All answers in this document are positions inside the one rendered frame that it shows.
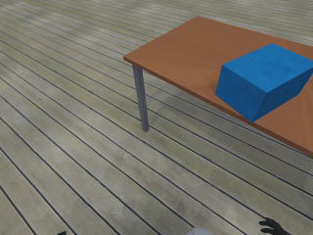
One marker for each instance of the table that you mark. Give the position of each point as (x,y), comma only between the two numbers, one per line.
(190,57)

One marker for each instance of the carton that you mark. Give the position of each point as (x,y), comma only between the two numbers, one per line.
(257,83)

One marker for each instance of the right robot hand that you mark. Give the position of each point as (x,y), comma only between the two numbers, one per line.
(277,228)

